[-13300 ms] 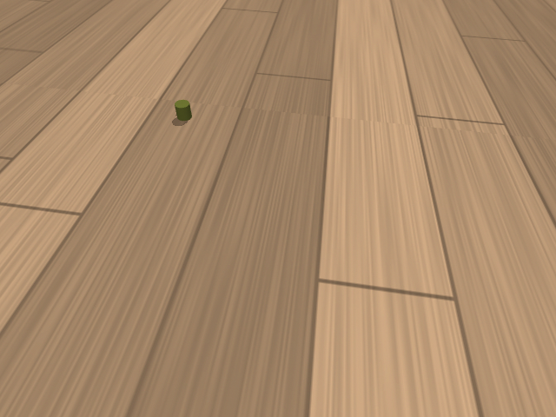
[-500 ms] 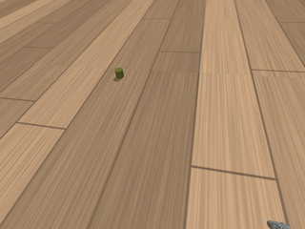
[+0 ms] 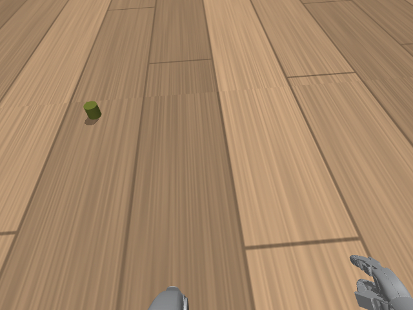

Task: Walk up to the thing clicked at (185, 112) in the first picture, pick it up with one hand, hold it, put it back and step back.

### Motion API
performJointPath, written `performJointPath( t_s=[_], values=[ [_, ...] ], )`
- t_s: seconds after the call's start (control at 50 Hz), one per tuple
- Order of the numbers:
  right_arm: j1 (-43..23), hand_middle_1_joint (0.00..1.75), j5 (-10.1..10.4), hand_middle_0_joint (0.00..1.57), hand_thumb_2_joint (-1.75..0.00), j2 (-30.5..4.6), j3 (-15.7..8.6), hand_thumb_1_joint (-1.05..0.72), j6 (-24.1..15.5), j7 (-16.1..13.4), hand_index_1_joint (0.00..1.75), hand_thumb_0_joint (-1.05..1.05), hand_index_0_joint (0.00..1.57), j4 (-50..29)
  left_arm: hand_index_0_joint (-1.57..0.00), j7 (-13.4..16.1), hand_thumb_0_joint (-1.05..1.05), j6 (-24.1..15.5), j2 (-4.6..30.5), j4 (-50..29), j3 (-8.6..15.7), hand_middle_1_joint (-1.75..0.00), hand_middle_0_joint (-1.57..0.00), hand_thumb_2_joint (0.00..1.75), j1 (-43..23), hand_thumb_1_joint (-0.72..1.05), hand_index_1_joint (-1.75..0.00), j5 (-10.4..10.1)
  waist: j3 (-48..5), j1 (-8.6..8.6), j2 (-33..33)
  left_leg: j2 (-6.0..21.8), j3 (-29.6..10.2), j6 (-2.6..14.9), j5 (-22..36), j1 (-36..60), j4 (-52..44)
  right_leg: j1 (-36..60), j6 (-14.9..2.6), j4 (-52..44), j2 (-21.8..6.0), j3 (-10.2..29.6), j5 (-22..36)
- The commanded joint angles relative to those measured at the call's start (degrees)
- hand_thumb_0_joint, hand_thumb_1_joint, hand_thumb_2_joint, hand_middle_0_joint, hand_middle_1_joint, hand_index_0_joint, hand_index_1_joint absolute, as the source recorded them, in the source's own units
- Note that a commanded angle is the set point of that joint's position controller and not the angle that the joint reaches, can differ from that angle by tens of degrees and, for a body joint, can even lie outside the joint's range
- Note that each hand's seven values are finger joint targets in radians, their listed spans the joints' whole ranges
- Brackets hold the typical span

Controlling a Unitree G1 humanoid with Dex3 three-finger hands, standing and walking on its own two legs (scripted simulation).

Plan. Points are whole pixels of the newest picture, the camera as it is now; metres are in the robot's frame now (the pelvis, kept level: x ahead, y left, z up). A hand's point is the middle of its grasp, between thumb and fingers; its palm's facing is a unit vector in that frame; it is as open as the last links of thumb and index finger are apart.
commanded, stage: walk up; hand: left
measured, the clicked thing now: (91, 109) +1.43 +0.88 -0.69
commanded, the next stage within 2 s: none
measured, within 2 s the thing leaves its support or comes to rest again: neither
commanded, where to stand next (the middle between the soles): +1.07 +1.15 m, yaw -65 degrees
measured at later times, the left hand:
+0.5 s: hand (72, 164) +0.49 +0.40 -0.08, palm faces -0.21 -0.77 -0.60, open 7.4 cm
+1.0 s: hand (62, 118) +0.71 +0.53 -0.11, palm faces -0.48 -0.68 -0.56, open 7.4 cm
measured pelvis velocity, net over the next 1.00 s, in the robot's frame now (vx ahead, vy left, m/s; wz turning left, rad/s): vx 0.50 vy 0.29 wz -0.50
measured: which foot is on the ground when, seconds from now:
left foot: down 0.00-0.42, up 0.44-0.70, down 0.72-1.00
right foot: down 0.00-0.00, up 0.02-0.40, down 0.42-0.74, up 0.76-1.00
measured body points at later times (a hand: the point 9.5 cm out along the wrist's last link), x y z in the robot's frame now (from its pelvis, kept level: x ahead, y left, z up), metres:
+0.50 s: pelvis +0.27 +0.12 +0.00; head +0.28 +0.09 +0.45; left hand +0.49 +0.44 -0.04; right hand +0.23 -0.21 -0.12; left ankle +0.20 +0.21 -0.63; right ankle +0.30 -0.02 -0.70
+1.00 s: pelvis +0.50 +0.29 +0.01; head +0.52 +0.25 +0.46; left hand +0.74 +0.56 -0.08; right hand +0.39 -0.03 -0.10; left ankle +0.57 +0.35 -0.70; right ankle +0.52 +0.19 -0.67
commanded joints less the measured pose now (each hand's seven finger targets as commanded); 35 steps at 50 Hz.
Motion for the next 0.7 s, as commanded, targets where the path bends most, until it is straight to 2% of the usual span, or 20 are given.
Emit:
performJointPath(
  t_s=[0.0, 0.02, 0.04, 0.08, 0.12, 0.16, 0.2, 0.28, 0.32, 0.34, 0.36, 0.38, 0.4, 0.42, 0.44, 0.46, 0.52, 0.56, 0.62, 0.68],
  values=[
    [14.0, 0.3, 1.84, 0.2, -0.9, -21.37, -7.96, -0.9, -2.24, -4.9, 0.3, 0.0, 0.2, -1.85, -0.2, 2.76, 0.0, -1.58, 8.55, -7.89, 1.23, -0.3, -0.2, 0.9, -0.27, 0.9, -0.3, -1.67, -12.87, -8.82, 23.38, 16.85, -41.45, 4.98, -39.16, 42.38, -31.84, -46.81, -9.91, 50.69, 12.43, -3.42, -4.89],
    [5.37, 0.3, 3.16, 0.2, -0.9, -20.16, -8.15, -0.9, -2.25, -5.32, 0.3, 0.0, 0.2, -4.21, -0.2, 2.92, 0.0, -1.5, 11.46, -5.71, 1.19, -0.3, -0.2, 0.9, 0.4, 0.9, -0.3, -1.29, -9.82, -5.16, 15.75, 17.37, -41.36, 5.92, -45.5, 30.99, -35.25, -41.79, -10.92, 52.24, 5.77, 0.5, 3.57],
    [1.05, 0.3, 2.74, 0.2, -0.9, -15.19, -6.68, -0.9, -2.21, -5.52, 0.3, 0.0, 0.2, -6.29, -0.2, 2.15, 0.0, -1.17, 15.05, -3.52, 2.3, -0.3, -0.2, 0.9, -0.27, 0.9, -0.3, -1.92, -7.54, -3.65, 6.54, 15.75, -29.86, 5.06, -39.1, 25.81, -31.2, -39.43, -9.5, 47.2, 3.31, -1.55, 10.67],
    [0.73, 0.3, 1.21, 0.2, -0.9, -10.46, -5.22, -0.9, -2.4, -5.39, 0.3, 0.0, 0.2, -6.29, -0.2, 1.26, 0.0, -0.05, 17.57, -0.74, 4.07, -0.3, -0.2, 0.9, -0.08, 0.9, -0.3, -2.56, -7.74, -2.58, 6.08, 10.83, -15.18, 8.64, -27.8, 23.88, -23.38, -36.67, -7.39, 37.59, -0.28, -5.66, 12.52],
    [3.66, 0.3, 0.72, 0.2, -0.9, -8.03, -4.47, -0.9, -2.61, -5.24, 0.3, 0.0, 0.2, -5.39, -0.2, 0.38, 0.0, 0.63, 16.73, -1.03, 4.28, -0.3, -0.2, 0.9, -2.51, 0.9, -0.3, -2.04, -7.23, -4.43, 4.62, 9.0, -9.49, 10.22, -20.87, 24.03, -23.47, -34.49, -5.49, 32.85, 0.27, -8.24, 11.16],
    [4.39, 0.3, 0.34, 0.2, -0.9, -8.11, -4.28, -0.9, -2.75, -5.2, 0.3, 0.0, 0.2, -5.46, -0.2, -0.04, 0.0, 1.01, 15.42, -3.25, 3.84, -0.3, -0.2, 0.9, -6.83, 0.9, -0.3, -1.83, -3.29, -5.0, 3.63, 11.12, -7.63, 12.17, -17.73, 24.09, -24.51, -36.8, -5.28, 24.93, -0.83, -8.23, 10.3],
    [4.72, 0.3, 0.16, 0.2, -0.9, -9.21, -4.22, -0.9, -2.6, -4.92, 0.3, 0.0, 0.2, -6.04, -0.2, -0.34, 0.0, 1.47, 15.48, -4.82, 4.2, -0.3, -0.2, 0.9, -9.82, 0.9, -0.3, -1.84, 0.3, -5.37, 3.31, 12.31, -5.52, 11.66, -18.46, 20.85, -27.14, -35.45, -5.42, 20.96, -1.22, -9.7, 12.58],
    [3.27, 0.3, -0.17, 0.2, -0.9, -8.64, -4.12, -0.9, -1.9, -4.21, 0.3, 0.0, 0.2, -7.98, -0.2, -0.76, 0.0, 2.12, 15.0, -6.04, 4.8, -0.3, -0.2, 0.9, -11.62, 0.9, -0.3, -2.02, 1.11, -4.46, -1.92, 8.79, 2.42, 7.56, -17.48, 15.68, -28.14, -26.86, -5.54, 15.43, 0.49, -14.08, 19.51],
    [3.26, 0.3, -0.38, 0.2, -0.9, -8.73, -4.37, -0.9, -1.7, -4.38, 0.3, 0.0, 0.2, -8.54, -0.2, -0.75, 0.0, 2.2, 14.61, -6.26, 5.13, -0.3, -0.2, 0.9, -9.61, 0.9, -0.3, -2.21, 0.94, -3.02, -3.31, 7.45, 5.9, 4.36, -10.62, 12.42, -22.1, -17.99, -6.88, 11.28, 1.72, -16.42, 19.74],
    [2.73, 0.3, -0.33, 0.2, -0.9, -9.0, -4.57, -0.9, -1.85, -4.68, 0.3, 0.0, 0.2, -9.05, -0.2, -0.43, 0.0, 2.26, 15.19, -5.38, 5.57, -0.3, -0.2, 0.9, -5.35, 0.9, -0.3, -2.29, -0.42, -0.21, -4.34, 5.73, 8.72, 1.76, 2.1, 9.38, -14.64, -10.5, -7.76, 8.09, 3.64, -18.03, 17.97],
    [0.35, 0.3, -0.49, 0.2, -0.9, -9.58, -4.81, -0.9, -1.88, -5.26, 0.3, 0.0, 0.2, -9.92, -0.2, 0.37, 0.0, 2.23, 15.7, -3.53, 6.2, -0.3, -0.2, 0.9, 4.02, 0.9, -0.3, -2.1, -4.55, 5.3, -7.56, 2.87, 12.96, -0.79, 20.97, 8.06, 0.04, 0.0, -8.65, 1.9, 5.94, -20.2, 17.82],
    [1.7, 0.3, -0.57, 0.2, -0.9, -8.11, -4.18, -0.9, -1.97, -5.77, 0.3, 0.0, 0.2, -10.76, -0.2, 1.68, 0.0, 2.14, 18.01, -1.47, 7.7, -0.3, -0.2, 0.9, 13.27, 0.9, -0.3, -1.79, -10.57, 9.59, -15.59, -0.24, 13.19, -2.55, 18.09, 1.29, 18.69, 13.41, -10.09, -3.07, 4.54, -15.42, 17.78],
    [4.36, 0.3, -0.94, 0.2, -0.9, -4.76, -2.62, -0.9, -1.83, -5.97, 0.3, 0.0, 0.2, -11.34, -0.2, 3.24, 0.0, 1.94, 21.33, -2.21, 8.9, -0.3, -0.2, 0.9, 14.31, 0.9, -0.3, -1.16, -9.86, 8.69, -25.45, -5.7, 9.33, -3.87, -26.26, -17.81, 31.52, 23.15, -15.43, -4.06, -10.54, 7.73, 15.69],
    [8.04, 0.3, -0.82, 0.2, -0.9, -9.25, -3.59, -0.9, -1.02, -6.01, 0.3, 0.0, 0.2, -11.73, -0.2, 4.61, 0.0, 1.63, 23.02, -7.64, 8.38, -0.3, -0.2, 0.9, 5.26, 0.9, -0.3, -1.98, -12.12, 3.62, -13.11, -2.33, -6.09, -5.69, -27.65, -21.38, 41.85, 16.94, -22.98, -9.03, -22.35, 30.87, 7.05],
    [5.05, 0.3, -0.58, 0.2, -0.9, -11.51, -4.26, -0.9, -0.42, -6.52, 0.3, 0.0, 0.2, -11.62, -0.2, 5.94, 0.0, 1.17, 23.01, -9.7, 7.8, -0.3, -0.2, 0.9, 0.06, 0.9, -0.3, -2.97, -10.5, 2.02, -5.77, 0.05, -10.56, -5.06, -24.2, -21.66, 48.03, 10.17, -27.2, -13.01, -25.56, 35.36, 2.44],
    [1.62, 0.3, -0.44, 0.2, -0.9, -11.81, -4.2, -0.9, -0.47, -6.67, 0.3, 0.0, 0.2, -11.85, -0.2, 6.51, 0.0, 0.43, 22.69, -10.94, 7.27, -0.3, -0.2, 0.9, -2.06, 0.9, -0.3, -2.94, -7.62, 1.62, -1.94, 2.63, -12.04, -3.85, -20.93, -21.87, 47.88, 6.07, -27.46, -12.74, -24.38, 30.65, 8.36],
    [6.7, 0.3, -0.67, 0.2, -0.9, -10.93, -3.57, -0.9, 0.06, -5.22, 0.3, 0.0, 0.2, -9.09, -0.2, 5.95, 0.0, -1.59, 19.48, -11.23, 5.95, -0.3, -0.2, 0.9, -9.12, 0.9, -0.3, -1.62, -2.95, -5.14, -3.13, 2.97, -7.38, 0.62, -12.47, -9.32, 30.94, -13.55, -17.03, -6.17, -11.15, 7.1, 25.64],
    [8.97, 0.3, -0.2, 0.2, -0.9, -9.47, -3.43, -0.9, 0.89, -3.39, 0.3, 0.0, 0.2, -8.32, -0.2, 5.15, 0.0, -2.73, 20.91, -11.21, 6.13, -0.3, -0.2, 0.9, -12.11, 0.9, -0.3, -0.3, -1.96, -6.65, -9.37, 1.45, -2.91, 1.85, -9.66, -0.52, 23.26, -23.21, -14.95, -4.51, -6.9, -1.46, 31.32],
    [7.18, 0.3, 0.51, 0.2, -0.9, -8.74, -3.64, -0.9, 1.16, -2.2, 0.3, 0.0, 0.2, -8.82, -0.2, 4.72, 0.0, -3.17, 22.76, -10.31, 6.71, -0.3, -0.2, 0.9, -12.64, 0.9, -0.3, 0.53, -3.28, -6.01, -14.62, 1.02, 2.36, 2.47, -3.03, 7.34, 12.08, -28.69, -13.89, -2.99, -4.53, -5.49, 20.95],
    [14.96, 0.3, 0.17, 0.2, -0.9, -10.63, -5.64, -0.9, 1.49, -2.63, 0.3, 0.0, 0.2, -6.51, -0.2, 4.68, 0.0, -1.82, 22.31, -10.52, 6.4, -0.3, -0.2, 0.9, -16.9, 0.9, -0.3, 1.24, -5.92, -11.55, -11.73, -1.88, 6.42, 2.69, -5.91, 23.86, 8.62, -39.8, -11.66, 6.46, -3.08, -6.95, 12.35]
  ],
)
